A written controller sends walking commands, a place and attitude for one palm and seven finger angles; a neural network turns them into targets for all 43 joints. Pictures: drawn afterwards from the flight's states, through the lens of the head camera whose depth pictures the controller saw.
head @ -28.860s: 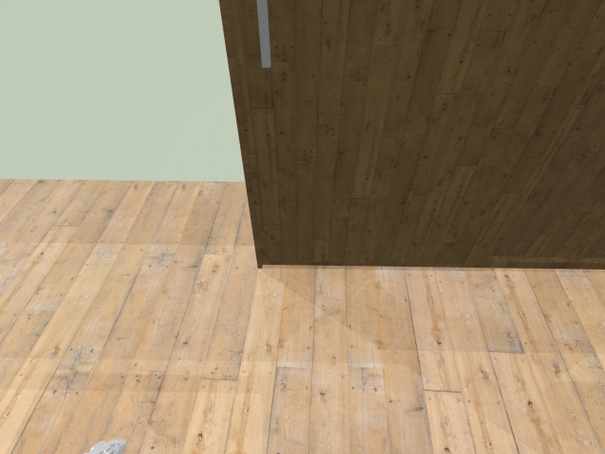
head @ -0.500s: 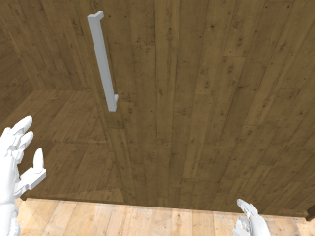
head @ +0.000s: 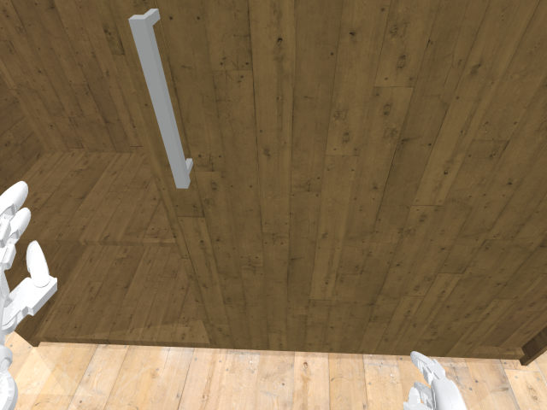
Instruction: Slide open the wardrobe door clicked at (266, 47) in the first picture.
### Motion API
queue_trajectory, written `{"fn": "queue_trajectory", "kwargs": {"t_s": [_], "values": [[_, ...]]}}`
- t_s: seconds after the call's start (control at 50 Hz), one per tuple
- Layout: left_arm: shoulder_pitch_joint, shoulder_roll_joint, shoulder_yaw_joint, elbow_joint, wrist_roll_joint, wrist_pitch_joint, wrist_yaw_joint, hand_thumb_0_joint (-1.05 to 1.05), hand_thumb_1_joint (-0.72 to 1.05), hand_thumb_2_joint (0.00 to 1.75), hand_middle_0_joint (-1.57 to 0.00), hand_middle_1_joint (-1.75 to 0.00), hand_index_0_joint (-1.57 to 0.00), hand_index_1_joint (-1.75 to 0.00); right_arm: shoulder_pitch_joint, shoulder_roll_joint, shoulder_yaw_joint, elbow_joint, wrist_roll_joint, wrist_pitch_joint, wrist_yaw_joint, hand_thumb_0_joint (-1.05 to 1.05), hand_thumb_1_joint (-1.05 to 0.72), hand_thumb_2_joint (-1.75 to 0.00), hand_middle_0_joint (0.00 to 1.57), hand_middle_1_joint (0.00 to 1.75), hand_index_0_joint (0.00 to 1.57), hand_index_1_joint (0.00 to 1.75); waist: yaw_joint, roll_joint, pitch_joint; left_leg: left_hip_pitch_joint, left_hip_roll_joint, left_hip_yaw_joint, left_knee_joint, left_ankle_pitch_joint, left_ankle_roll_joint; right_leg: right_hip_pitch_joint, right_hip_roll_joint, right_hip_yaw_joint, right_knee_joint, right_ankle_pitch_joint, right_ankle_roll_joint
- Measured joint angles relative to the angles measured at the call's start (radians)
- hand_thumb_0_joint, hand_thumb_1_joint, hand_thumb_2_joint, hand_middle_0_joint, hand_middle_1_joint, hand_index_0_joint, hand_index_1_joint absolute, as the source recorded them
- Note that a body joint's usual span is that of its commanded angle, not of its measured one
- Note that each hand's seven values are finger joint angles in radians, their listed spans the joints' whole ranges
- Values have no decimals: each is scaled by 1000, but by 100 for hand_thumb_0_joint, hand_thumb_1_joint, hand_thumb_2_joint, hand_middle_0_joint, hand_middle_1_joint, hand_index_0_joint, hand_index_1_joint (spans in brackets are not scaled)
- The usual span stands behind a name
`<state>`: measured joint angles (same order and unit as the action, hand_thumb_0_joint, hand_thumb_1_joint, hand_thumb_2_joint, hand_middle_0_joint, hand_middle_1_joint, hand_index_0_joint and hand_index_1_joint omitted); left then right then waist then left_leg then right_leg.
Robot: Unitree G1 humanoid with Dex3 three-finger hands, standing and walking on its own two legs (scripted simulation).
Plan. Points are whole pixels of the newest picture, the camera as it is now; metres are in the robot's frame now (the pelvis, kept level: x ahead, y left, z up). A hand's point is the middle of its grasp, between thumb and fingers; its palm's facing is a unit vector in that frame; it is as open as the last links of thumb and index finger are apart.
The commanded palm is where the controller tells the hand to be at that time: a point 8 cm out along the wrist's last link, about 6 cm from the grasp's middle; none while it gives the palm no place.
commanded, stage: step back with the hand held close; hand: left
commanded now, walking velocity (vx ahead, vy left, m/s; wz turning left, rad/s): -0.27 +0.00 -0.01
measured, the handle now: (169, 109) +0.47 +0.22 +0.24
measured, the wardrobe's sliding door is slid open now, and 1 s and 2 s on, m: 0.68 0.68 0.68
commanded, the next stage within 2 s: stop stepping back and stand still in 1.24 s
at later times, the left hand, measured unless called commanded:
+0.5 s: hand out of the picture +0.13 +0.30 +0.15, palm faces +0.46 -0.78 -0.43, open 7.4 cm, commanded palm +0.08 +0.33 +0.17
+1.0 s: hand out of the picture +0.05 +0.31 +0.14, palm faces +0.42 -0.81 -0.42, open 7.4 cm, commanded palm -0.02 +0.34 +0.17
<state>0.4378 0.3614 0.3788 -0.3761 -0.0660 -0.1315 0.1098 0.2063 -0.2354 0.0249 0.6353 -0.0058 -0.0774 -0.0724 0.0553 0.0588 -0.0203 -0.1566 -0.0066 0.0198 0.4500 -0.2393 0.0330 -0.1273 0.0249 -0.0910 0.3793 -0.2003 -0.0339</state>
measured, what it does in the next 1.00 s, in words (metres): shifts its weight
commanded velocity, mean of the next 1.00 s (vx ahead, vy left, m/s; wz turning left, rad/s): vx -0.32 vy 0.00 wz -0.03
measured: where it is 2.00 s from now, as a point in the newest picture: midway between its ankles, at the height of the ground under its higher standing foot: outside the picture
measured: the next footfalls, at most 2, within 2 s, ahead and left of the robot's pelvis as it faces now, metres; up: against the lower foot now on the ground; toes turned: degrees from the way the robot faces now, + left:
right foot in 1.10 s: -0.11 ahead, -0.10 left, +0.00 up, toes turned +7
left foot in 1.30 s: -0.22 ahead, +0.18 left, +0.00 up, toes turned -3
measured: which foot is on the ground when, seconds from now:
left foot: down 0.00-1.00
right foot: down 0.00-1.00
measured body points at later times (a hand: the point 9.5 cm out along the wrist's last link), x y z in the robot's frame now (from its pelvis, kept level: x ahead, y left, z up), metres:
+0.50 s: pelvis -0.06 +0.03 -0.01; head -0.07 +0.04 +0.44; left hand +0.10 +0.34 +0.18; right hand +0.11 -0.21 -0.08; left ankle +0.00 +0.10 -0.74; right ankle +0.01 -0.09 -0.74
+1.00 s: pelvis -0.15 +0.04 -0.02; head -0.13 +0.08 +0.43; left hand +0.02 +0.35 +0.17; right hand +0.07 -0.18 -0.07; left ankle +0.00 +0.10 -0.74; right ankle -0.13 -0.10 -0.74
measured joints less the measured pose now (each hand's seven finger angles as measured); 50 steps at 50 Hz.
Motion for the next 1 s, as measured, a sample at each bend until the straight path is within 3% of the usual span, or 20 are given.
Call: {"fn": "queue_trajectory", "kwargs": {"t_s": [0.16, 0.3, 0.4, 0.54, 0.64, 0.72, 0.76, 0.8, 0.9, 1.0], "values": [[96, 4, -26, -46, 10, -15, 2, 2, 89, 89, -21, -30, -21, -30, -13, -24, -31, -52, 7, 51, -7, 1, -90, -90, 20, 30, 20, 30, -36, -14, 5, -83, -13, 23, 16, 17, 15, -101, -16, 21, 42, 12, 16], [120, 63, 15, -108, 14, -29, 12, 2, 88, 89, -21, -30, -22, -30, 2, -7, -32, -84, 11, 69, -21, 1, -90, -90, 20, 30, 20, 30, -38, -54, 11, -118, -25, 33, 40, 30, 29, -145, -31, 29, 85, 18, 27], [94, 61, 46, -94, 25, -55, 23, 2, 88, 89, -21, -30, -22, -30, 9, 0, -22, -95, 12, 55, -19, 1, -90, -90, 20, 30, 20, 30, -32, -56, 5, -155, -27, 36, 78, 36, 40, -178, -35, 29, 113, 30, 33], [58, 8, 18, -58, 57, -73, 29, 2, 89, 89, -21, -30, -21, -30, 36, 4, -17, -84, 7, 25, -11, 1, -90, -90, 20, 30, 20, 30, -34, -51, 1, -230, -28, 12, 149, -22, 51, -218, -18, 35, 127, 14, 37], [45, 30, 23, -106, 71, -95, 30, 2, 88, 89, -21, -30, -21, -30, 54, 15, -11, -79, -2, -4, -14, 1, -90, -90, 20, 30, 20, 30, -49, -73, 38, -249, -40, -6, 139, 83, 60, -236, 5, 74, 189, 21, 46], [44, 55, 62, -110, 90, -126, 17, 2, 88, 89, -21, -30, -22, -30, 75, 25, -20, -62, -9, -20, -9, 1, -90, -90, 20, 30, 20, 30, -55, -55, 9, -289, -27, -17, 158, 64, 70, -179, 45, 105, 305, -83, 50], [47, 64, 89, -111, 86, -141, 14, 2, 88, 89, -21, -30, -22, -30, 76, 28, -24, -57, -12, -28, -4, 1, -90, -90, 20, 30, 20, 30, -53, -48, -10, -321, -14, -9, 155, 75, 65, -128, 54, 113, 266, -132, 40], [52, 71, 115, -119, 66, -156, 17, 2, 88, 89, -21, -30, -21, -30, 51, 32, -23, -53, -11, -37, 2, 1, -90, -90, 21, 30, 20, 30, -33, -62, -8, -352, -10, 13, 141, 117, 54, -107, 48, 136, 180, -179, 36], [41, 35, 52, -104, 38, -156, 13, 2, 89, 89, -21, -30, -21, -30, -38, 32, -30, -21, -3, -38, 7, 1, -90, -90, 21, 30, 20, 30, -11, -50, 51, -337, 14, 27, 66, 187, 50, -127, 66, 153, 148, -94, 48], [53, 54, 16, -120, 43, -136, -7, 2, 88, 89, -21, -30, -21, -30, -56, 44, -33, -53, -4, -29, 1, 1, -90, -90, 21, 30, 20, 30, -35, -62, 40, -333, 18, 28, 42, 199, 53, -135, 71, 154, 146, -81, 45]]}}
